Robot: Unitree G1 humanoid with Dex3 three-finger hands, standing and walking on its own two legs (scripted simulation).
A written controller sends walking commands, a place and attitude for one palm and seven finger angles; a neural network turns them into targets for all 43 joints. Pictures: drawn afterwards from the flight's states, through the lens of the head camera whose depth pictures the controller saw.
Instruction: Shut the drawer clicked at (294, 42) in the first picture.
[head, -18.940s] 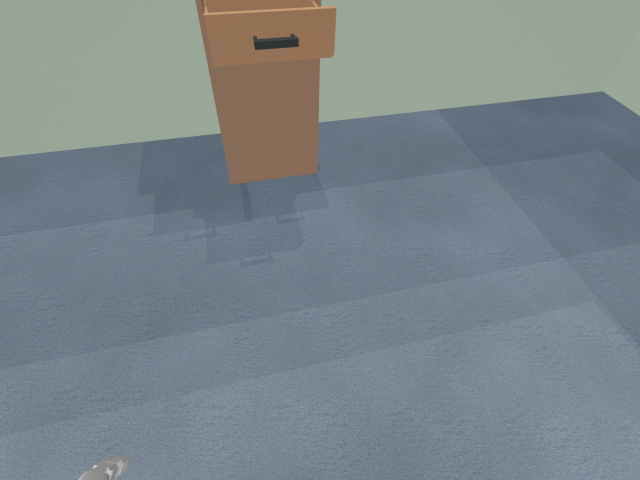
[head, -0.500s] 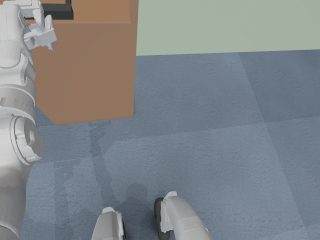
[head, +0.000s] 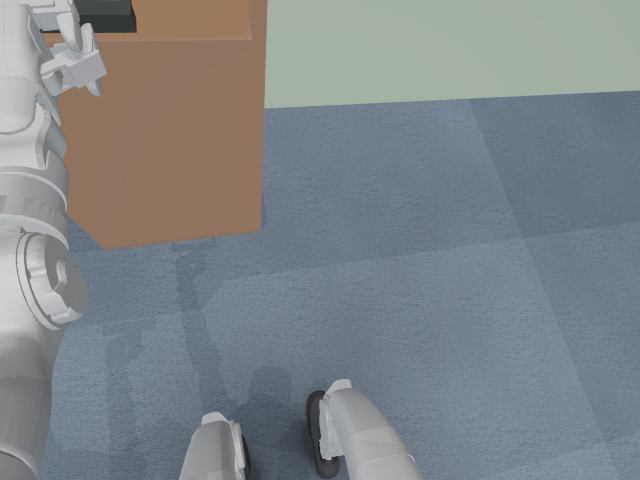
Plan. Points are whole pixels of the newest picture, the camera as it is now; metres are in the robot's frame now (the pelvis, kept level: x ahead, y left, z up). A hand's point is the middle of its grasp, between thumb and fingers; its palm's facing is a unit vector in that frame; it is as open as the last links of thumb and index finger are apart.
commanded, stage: pull the fist back off the drawer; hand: left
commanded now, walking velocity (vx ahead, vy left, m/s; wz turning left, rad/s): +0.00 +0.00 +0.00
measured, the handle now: (68, 3) +0.66 +0.18 +0.09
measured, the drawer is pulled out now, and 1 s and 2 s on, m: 0.00 0.00 0.00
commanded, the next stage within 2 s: draw the hand back to the body in 0.26 s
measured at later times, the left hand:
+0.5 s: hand (86, 63) +0.56 +0.16 +0.10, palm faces +0.04 -1.00 -0.05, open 3.3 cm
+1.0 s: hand out of the picture +0.38 +0.20 +0.17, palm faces +0.16 -0.96 -0.22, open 3.3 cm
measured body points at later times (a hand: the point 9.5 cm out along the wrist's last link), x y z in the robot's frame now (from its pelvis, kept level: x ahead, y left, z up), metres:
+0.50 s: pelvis +0.06 -0.01 +0.03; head +0.19 +0.00 +0.46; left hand +0.55 +0.21 +0.11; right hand +0.06 -0.26 -0.08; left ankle +0.01 +0.10 -0.66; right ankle +0.06 -0.13 -0.66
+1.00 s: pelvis +0.06 -0.01 +0.07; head +0.08 -0.02 +0.52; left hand +0.36 +0.25 +0.19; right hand +0.24 -0.24 -0.01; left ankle +0.01 +0.10 -0.66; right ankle +0.06 -0.13 -0.66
